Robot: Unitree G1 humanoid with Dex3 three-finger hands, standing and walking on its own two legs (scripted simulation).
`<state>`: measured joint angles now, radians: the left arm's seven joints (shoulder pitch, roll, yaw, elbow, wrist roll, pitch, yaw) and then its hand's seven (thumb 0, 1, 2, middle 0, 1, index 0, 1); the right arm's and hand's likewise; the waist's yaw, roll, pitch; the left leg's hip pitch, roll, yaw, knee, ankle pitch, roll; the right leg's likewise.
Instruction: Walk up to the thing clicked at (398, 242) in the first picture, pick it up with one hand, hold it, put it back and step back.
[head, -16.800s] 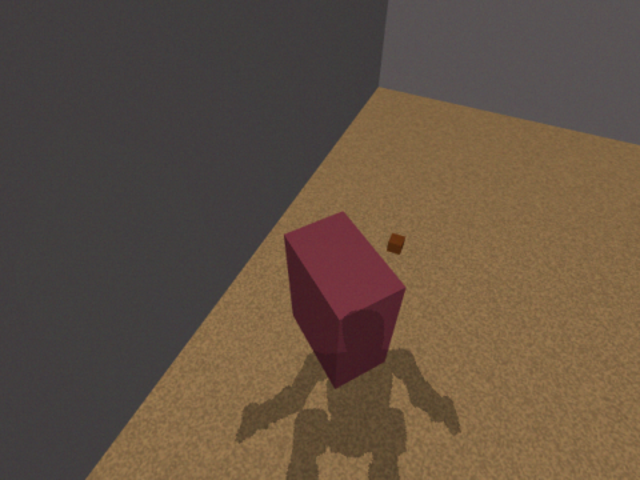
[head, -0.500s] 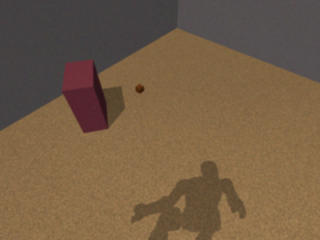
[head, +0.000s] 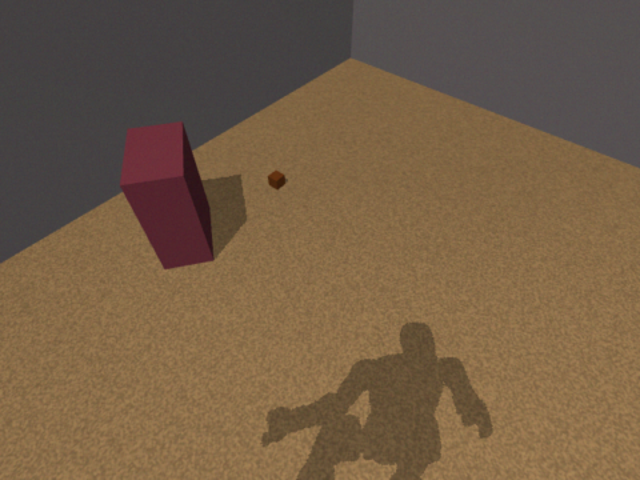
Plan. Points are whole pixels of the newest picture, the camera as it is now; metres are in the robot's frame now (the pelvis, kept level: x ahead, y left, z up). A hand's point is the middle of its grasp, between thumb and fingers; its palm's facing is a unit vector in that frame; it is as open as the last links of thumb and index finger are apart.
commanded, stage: stand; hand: left
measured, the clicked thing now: (276, 180) +1.46 +0.23 -0.75
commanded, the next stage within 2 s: walk up in 0.90 s
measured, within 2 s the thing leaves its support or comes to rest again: neither
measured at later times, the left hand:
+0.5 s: hand out of the picture +0.07 +0.26 -0.16, palm faces -0.02 -0.94 -0.34, open 7.4 cm
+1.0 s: hand out of the picture +0.07 +0.27 -0.15, palm faces +0.04 -0.94 -0.33, open 7.4 cm
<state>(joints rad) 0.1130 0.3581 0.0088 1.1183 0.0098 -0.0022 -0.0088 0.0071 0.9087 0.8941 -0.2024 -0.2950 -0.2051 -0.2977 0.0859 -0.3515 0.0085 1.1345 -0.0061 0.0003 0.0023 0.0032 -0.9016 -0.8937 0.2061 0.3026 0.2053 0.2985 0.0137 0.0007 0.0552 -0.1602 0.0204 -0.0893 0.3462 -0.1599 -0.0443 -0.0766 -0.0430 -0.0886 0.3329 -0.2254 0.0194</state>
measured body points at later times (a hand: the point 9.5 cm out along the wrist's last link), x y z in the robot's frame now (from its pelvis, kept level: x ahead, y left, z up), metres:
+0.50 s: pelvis +0.00 +0.00 +0.00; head +0.02 +0.00 +0.45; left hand +0.07 +0.31 -0.13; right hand +0.08 -0.30 -0.13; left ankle +0.02 +0.15 -0.75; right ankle -0.03 -0.13 -0.75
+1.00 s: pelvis +0.01 +0.01 +0.00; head +0.01 +0.01 +0.45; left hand +0.07 +0.32 -0.13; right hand +0.09 -0.31 -0.13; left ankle +0.01 +0.14 -0.73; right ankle -0.03 -0.12 -0.74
